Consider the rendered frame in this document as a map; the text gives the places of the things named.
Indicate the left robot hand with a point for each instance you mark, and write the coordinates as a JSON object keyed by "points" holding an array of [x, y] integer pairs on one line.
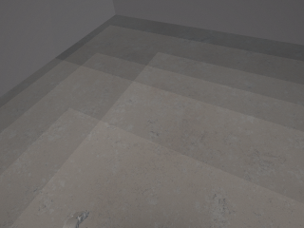
{"points": [[76, 219]]}

